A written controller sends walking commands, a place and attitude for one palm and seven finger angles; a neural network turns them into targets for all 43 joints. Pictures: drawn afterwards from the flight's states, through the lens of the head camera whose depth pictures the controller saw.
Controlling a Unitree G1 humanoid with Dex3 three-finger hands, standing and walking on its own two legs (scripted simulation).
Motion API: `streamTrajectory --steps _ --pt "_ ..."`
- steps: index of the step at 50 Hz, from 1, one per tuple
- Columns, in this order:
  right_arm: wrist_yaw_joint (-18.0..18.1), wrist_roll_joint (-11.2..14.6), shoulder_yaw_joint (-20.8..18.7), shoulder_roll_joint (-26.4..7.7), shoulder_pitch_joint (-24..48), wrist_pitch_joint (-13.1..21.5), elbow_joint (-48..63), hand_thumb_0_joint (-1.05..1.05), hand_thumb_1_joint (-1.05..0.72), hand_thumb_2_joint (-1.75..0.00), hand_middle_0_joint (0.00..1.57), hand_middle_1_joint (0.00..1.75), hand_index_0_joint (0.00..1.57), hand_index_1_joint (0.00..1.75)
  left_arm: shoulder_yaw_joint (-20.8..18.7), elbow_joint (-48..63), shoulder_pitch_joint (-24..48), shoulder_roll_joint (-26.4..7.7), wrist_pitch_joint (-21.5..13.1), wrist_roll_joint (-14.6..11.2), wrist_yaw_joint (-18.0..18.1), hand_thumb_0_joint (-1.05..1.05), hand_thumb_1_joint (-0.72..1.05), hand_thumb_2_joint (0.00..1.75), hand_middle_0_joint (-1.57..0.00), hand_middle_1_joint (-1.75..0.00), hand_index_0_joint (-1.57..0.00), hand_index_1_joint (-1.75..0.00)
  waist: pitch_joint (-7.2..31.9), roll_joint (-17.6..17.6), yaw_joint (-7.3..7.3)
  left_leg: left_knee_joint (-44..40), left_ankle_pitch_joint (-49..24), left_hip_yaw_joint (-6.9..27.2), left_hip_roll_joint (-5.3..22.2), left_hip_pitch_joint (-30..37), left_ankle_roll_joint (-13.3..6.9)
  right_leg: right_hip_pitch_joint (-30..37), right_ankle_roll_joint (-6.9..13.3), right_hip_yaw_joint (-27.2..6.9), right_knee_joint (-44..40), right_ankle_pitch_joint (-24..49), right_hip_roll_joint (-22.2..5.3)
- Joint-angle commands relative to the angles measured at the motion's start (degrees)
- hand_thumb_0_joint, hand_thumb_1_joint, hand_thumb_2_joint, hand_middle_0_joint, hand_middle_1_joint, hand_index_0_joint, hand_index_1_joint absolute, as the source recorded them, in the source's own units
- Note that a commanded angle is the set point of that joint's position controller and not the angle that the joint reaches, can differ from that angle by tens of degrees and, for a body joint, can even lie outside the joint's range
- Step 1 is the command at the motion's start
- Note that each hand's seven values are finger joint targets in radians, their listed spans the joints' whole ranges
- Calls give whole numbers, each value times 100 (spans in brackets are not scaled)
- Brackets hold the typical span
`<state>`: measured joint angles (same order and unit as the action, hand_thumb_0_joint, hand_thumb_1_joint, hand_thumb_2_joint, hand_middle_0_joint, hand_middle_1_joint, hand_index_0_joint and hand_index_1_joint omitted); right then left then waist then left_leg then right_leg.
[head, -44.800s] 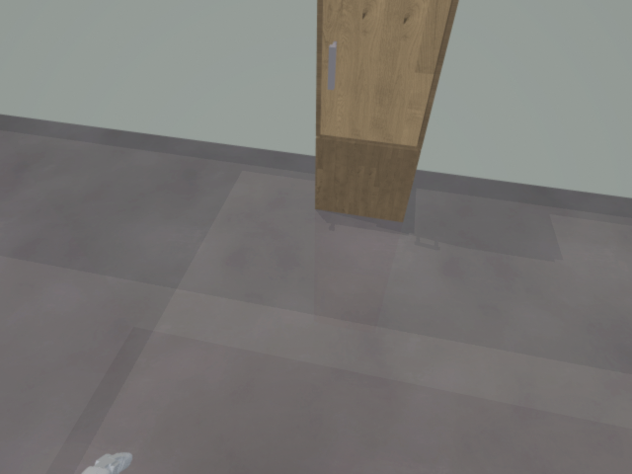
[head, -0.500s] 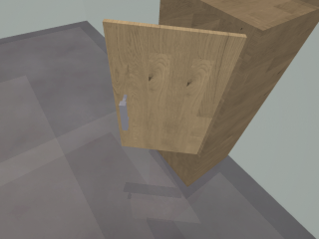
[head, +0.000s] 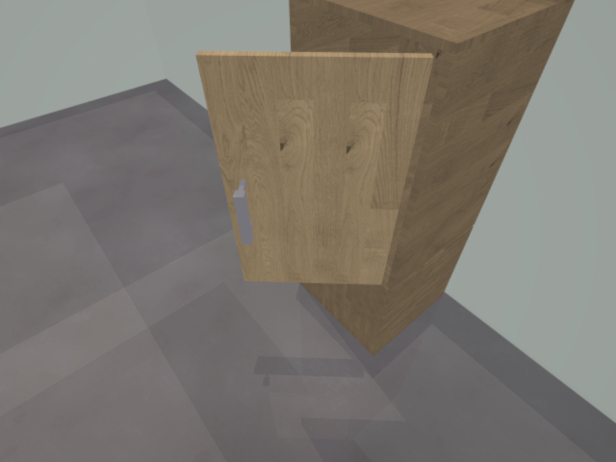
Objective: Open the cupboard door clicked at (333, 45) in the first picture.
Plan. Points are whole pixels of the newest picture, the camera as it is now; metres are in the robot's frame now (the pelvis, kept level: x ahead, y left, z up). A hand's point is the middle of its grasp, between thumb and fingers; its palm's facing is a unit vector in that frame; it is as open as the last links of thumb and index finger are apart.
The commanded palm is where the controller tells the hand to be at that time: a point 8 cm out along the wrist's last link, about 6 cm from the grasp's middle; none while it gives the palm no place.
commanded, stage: come to a stop and stand still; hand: left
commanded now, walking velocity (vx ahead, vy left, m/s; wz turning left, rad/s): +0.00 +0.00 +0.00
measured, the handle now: (245, 212) +0.60 +0.16 -0.06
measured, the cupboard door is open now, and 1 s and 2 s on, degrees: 48 48 48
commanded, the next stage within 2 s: look again from close up in 0.30 s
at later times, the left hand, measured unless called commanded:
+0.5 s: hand out of the picture -0.04 +0.17 -0.17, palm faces +0.01 -0.98 -0.19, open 7.4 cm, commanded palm none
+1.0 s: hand out of the picture +0.07 +0.18 -0.17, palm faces -0.01 -0.97 -0.23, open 7.4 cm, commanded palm none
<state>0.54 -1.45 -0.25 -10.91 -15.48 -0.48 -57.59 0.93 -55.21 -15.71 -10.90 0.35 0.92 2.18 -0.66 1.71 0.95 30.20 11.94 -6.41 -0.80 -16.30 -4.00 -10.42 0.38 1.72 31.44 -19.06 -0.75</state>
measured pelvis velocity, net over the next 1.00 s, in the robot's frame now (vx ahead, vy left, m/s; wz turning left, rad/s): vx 0.04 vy -0.02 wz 0.00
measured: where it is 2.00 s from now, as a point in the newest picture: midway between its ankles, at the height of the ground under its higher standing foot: outside the picture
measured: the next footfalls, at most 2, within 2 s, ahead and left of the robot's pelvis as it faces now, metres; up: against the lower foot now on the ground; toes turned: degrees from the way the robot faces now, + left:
none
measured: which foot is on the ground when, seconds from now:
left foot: down 0.00-1.00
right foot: down 0.00-1.00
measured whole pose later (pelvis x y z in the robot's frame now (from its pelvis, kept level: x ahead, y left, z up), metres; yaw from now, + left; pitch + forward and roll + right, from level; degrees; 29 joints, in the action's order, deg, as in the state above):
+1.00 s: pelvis +0.04 -0.02 +0.01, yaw +0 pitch +0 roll +0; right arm 1.3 -0.8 0.4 -12.1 -10.5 1.8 -63.9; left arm 0.9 -61.6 -13.4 -13.1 -1.4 0.9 1.5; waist -1.2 -1.4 -0.4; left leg 24.4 11.6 -5.4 -0.7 -13.2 -2.3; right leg -6.8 1.2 1.5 24.3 -17.8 0.4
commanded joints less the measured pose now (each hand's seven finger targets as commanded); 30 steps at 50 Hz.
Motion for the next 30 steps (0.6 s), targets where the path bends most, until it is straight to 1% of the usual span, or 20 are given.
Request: streamTrajectory --steps 1,3,4,5,7,9,10,11,13,14,15,19,21,23,24,26,27,30 --pt "4 13 -137 -699 -55 126 301 0 -90 -90 20 30 20 30 -173 202 -339 -730 -64 28 8 0 90 90 -20 -30 -20 -30 -534 -148 -127 -1347 1773 1241 700 -384 2 -701 277 -501 -859 -1109 -286" --pt "3 16 -137 -697 -97 123 268 0 -90 -90 20 30 20 30 -168 145 -415 -732 -56 30 -5 0 90 90 -20 -30 -20 -30 -472 -120 -131 -1394 1865 1258 696 -399 16 -728 282 -535 -875 -1194 -285" --pt "6 18 -137 -692 -104 125 236 0 -90 -90 20 30 20 30 -168 99 -473 -708 -63 28 -14 0 90 90 -20 -30 -20 -30 -411 -138 -141 -1380 1798 1240 689 -353 23 -738 291 -548 -899 -1184 -300" --pt "12 21 -136 -662 -120 127 203 0 -90 -90 20 30 20 30 -161 83 -480 -700 -74 36 -12 0 90 90 -20 -30 -20 -30 -426 -193 -130 -1358 1683 1224 681 -321 21 -727 297 -540 -933 -1099 -297" --pt "18 31 -133 -682 -178 152 146 0 -90 -90 20 30 20 30 -156 15 -494 -692 -100 19 -27 0 90 90 -20 -30 -20 -30 -286 -142 -110 -1311 1492 1183 676 -147 37 -763 312 -598 -953 -984 -324" --pt "31 44 -131 -701 -239 185 59 0 -90 -90 20 30 20 30 -150 -56 -498 -686 -112 11 -36 0 90 90 -20 -30 -20 -30 -205 -53 -101 -1399 1487 1280 740 -70 26 -708 308 -578 -898 -792 -305" --pt "37 54 -140 -689 -213 197 24 0 -90 -90 20 30 20 30 -153 -89 -551 -672 -129 20 -34 0 90 90 -20 -30 -20 -30 -183 -48 -134 -1415 1441 1290 774 -72 4 -616 303 -543 -927 -664 -319" --pt "34 64 -146 -719 -192 202 -4 0 -90 -90 20 30 20 30 -145 -144 -564 -684 -134 22 -36 0 90 90 -20 -30 -20 -30 -204 -10 -129 -1429 1498 1287 774 -103 15 -614 298 -556 -939 -683 -331" --pt "34 70 -155 -729 -188 200 -55 0 -90 -90 20 30 20 30 -137 -234 -620 -691 -141 25 -42 0 90 90 -20 -30 -20 -30 -264 -43 -127 -1457 1577 1299 768 -102 32 -708 295 -596 -1007 -814 -363" --pt "37 71 -159 -743 -185 197 -89 0 -90 -90 20 30 20 30 -128 -289 -632 -681 -141 24 -46 0 90 90 -20 -30 -20 -30 -352 -1 -123 -1463 1588 1299 769 -121 36 -780 291 -600 -1028 -823 -362" --pt "43 71 -151 -672 -229 190 -116 0 -90 -90 20 30 20 30 -125 -322 -662 -649 -139 32 -47 0 90 90 -20 -30 -20 -30 -341 -82 -119 -1469 1532 1312 783 -104 28 -733 290 -578 -1039 -760 -353" --pt "55 86 -146 -710 -213 229 -210 0 -90 -90 20 30 20 30 -104 -468 -707 -634 -173 23 -50 0 90 90 -20 -30 -20 -30 -264 -92 -121 -1441 1234 1298 788 58 33 -711 284 -620 -1077 -468 -405" --pt "57 96 -139 -701 -178 235 -231 0 -90 -90 20 30 20 30 -95 -508 -693 -627 -179 29 -49 0 90 90 -20 -30 -20 -30 -355 -144 -126 -1428 1130 1273 791 58 34 -724 269 -609 -1116 -372 -426" --pt "61 90 -145 -730 -161 240 -260 0 -90 -90 20 30 20 30 -97 -538 -677 -645 -179 25 -53 0 90 90 -20 -30 -20 -30 -343 -93 -107 -1450 1103 1272 792 137 49 -756 262 -600 -1106 -345 -416" --pt "61 94 -142 -734 -125 248 -265 0 -90 -90 20 30 20 30 -88 -562 -693 -643 -181 22 -52 0 90 90 -20 -30 -20 -30 -335 -78 -119 -1463 1032 1285 808 179 39 -740 256 -586 -1100 -225 -429" --pt "60 101 -144 -723 -75 254 -263 0 -90 -90 20 30 20 30 -84 -585 -699 -644 -199 30 -50 0 90 90 -20 -30 -20 -30 -327 -169 -133 -1372 816 1195 787 219 47 -700 251 -617 -1154 -106 -463" --pt "60 100 -142 -732 -50 264 -270 0 -90 -90 20 30 20 30 -84 -593 -655 -674 -211 29 -50 0 90 90 -20 -30 -20 -30 -291 -236 -116 -1319 627 1159 774 294 57 -697 251 -638 -1163 -18 -481" --pt "64 111 -130 -721 -18 293 -283 0 -90 -90 20 30 20 30 -85 -579 -588 -713 -232 25 -46 0 90 90 -20 -30 -20 -30 -155 -254 -113 -1171 85 1075 768 471 55 -584 247 -651 -1177 281 -508"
